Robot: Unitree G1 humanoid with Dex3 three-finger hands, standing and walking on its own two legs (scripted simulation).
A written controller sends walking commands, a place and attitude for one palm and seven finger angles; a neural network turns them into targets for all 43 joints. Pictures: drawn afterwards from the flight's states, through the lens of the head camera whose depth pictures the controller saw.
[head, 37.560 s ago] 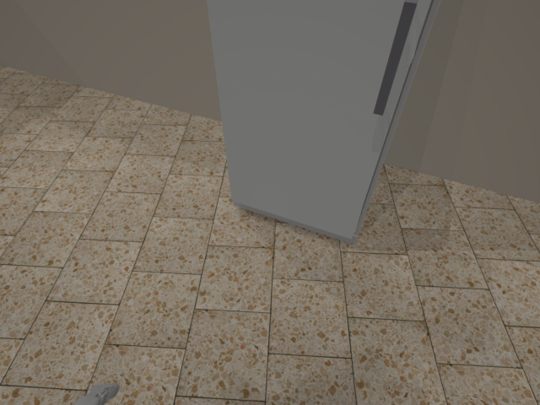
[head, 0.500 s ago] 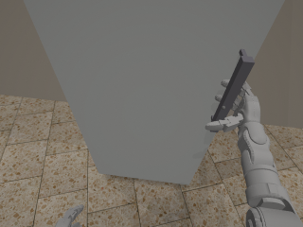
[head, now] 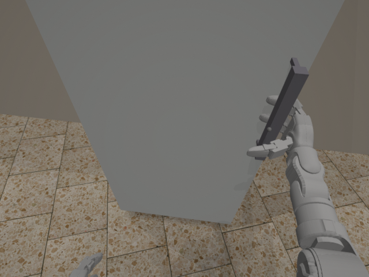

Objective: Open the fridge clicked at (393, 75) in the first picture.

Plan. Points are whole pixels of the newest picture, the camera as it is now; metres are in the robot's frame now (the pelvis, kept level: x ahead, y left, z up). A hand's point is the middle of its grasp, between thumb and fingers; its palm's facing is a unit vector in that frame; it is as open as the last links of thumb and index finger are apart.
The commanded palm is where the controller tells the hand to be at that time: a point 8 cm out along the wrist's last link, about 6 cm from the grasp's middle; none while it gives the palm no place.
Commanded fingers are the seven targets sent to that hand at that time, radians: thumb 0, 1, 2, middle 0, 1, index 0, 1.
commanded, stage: slide the fingers in behind the handle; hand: right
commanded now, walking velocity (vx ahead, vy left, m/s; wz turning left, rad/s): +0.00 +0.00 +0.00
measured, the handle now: (274, 115) +0.47 -0.17 +0.12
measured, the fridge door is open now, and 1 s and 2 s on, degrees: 0 0 8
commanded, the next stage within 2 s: grip the handle and tug to test in 0.02 s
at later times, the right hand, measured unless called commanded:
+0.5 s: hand (269, 128) +0.41 -0.14 +0.13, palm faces +0.05 +1.00 +0.00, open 10.7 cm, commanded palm +0.38 -0.19 +0.12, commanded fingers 0.00 -0.43 -0.70 0.40 1.33 0.40 1.33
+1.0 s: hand (270, 128) +0.41 -0.15 +0.13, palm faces +0.04 +1.00 +0.00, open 6.0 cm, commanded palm +0.38 -0.19 +0.12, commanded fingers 0.00 -0.90 -0.90 0.45 1.40 0.45 1.40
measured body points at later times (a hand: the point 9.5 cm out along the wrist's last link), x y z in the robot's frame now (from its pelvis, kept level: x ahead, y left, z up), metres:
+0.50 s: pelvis +0.00 +0.00 +0.00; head +0.02 +0.01 +0.45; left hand +0.12 +0.24 -0.11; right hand +0.41 -0.20 +0.13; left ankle -0.01 +0.13 -0.73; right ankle +0.02 -0.12 -0.73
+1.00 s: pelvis +0.01 +0.00 +0.00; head +0.02 +0.01 +0.45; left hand +0.13 +0.25 -0.10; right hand +0.41 -0.20 +0.13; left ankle -0.01 +0.13 -0.73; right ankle +0.02 -0.12 -0.73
